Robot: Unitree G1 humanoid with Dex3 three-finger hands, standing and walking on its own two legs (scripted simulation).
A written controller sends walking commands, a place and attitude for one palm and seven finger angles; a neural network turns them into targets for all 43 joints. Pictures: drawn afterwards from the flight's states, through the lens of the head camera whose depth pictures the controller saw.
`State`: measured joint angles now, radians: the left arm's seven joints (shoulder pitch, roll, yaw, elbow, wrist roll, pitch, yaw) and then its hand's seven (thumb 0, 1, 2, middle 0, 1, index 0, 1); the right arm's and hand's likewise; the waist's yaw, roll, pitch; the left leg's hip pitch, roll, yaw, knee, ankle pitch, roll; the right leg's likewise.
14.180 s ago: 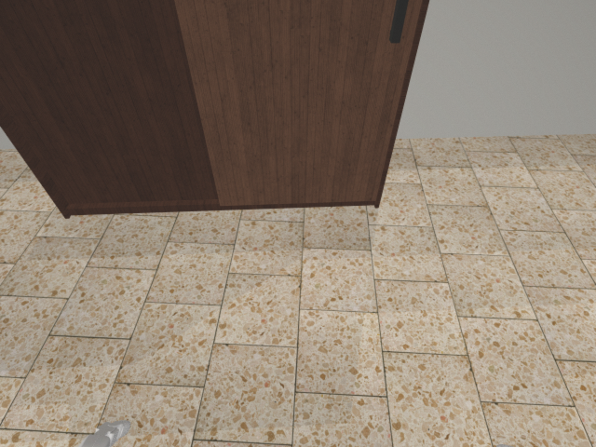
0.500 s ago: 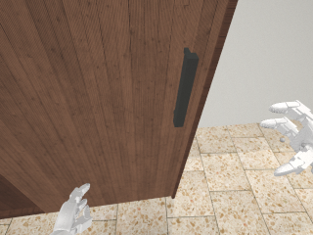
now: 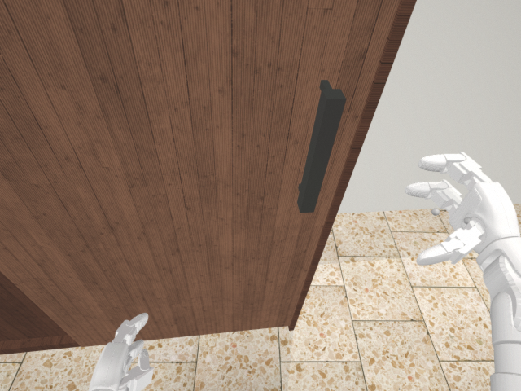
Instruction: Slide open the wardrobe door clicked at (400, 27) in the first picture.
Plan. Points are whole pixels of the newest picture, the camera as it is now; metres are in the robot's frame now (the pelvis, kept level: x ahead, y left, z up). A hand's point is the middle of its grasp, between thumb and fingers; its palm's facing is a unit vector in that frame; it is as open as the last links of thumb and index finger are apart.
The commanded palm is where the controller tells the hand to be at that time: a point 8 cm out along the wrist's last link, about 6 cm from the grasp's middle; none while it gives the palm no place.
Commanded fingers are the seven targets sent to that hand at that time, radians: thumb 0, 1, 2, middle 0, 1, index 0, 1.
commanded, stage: move the hooked fingers beside the handle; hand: right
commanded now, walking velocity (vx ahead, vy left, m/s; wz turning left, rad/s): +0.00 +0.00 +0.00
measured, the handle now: (314, 152) +0.46 -0.06 +0.15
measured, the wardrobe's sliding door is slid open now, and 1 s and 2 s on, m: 0.00 0.00 0.00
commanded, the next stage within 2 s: feel for the door with the fingertips in 1.68 s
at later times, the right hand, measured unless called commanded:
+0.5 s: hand (394, 185) +0.37 -0.17 +0.17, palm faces -0.11 +0.99 -0.03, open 14.0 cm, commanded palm +0.35 -0.22 +0.16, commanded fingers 0.00 0.50 -0.30 0.30 1.20 0.30 1.20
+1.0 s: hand (370, 175) +0.40 -0.14 +0.15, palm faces -0.13 +0.99 -0.01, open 14.0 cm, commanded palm +0.38 -0.20 +0.16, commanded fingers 0.00 0.50 -0.30 0.30 1.20 0.30 1.20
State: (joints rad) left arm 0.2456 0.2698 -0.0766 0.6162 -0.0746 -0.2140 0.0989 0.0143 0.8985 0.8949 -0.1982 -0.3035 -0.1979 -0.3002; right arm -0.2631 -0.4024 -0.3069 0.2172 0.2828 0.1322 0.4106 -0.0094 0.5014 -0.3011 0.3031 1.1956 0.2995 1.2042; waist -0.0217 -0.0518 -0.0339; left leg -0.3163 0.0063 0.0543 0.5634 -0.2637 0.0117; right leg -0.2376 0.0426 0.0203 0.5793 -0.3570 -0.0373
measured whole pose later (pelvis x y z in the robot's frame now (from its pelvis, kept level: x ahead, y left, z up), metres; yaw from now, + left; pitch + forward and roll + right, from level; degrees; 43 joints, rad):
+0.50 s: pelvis +0.00 +0.02 +0.00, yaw +0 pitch +2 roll +0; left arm 0.25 0.28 -0.06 0.63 -0.08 -0.15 0.10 0.01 0.90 0.89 -0.20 -0.30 -0.20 -0.30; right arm -0.41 -0.36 -0.26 0.38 0.26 0.10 0.35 -0.01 0.50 -0.30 0.30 1.20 0.30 1.20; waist 0.00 -0.05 -0.05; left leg -0.33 -0.01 0.06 0.56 -0.27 0.03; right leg -0.24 0.02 0.02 0.56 -0.35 -0.02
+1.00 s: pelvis +0.00 +0.01 +0.00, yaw +2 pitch +3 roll +0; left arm 0.29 0.28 -0.05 0.64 -0.07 -0.11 0.08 0.01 0.90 0.89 -0.20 -0.30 -0.20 -0.30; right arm -0.52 -0.33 -0.24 0.55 0.23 0.04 0.30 -0.01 0.50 -0.30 0.30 1.20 0.30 1.20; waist 0.03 -0.04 -0.05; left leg -0.36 -0.01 0.03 0.55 -0.25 0.03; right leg -0.26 0.03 0.00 0.55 -0.34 -0.02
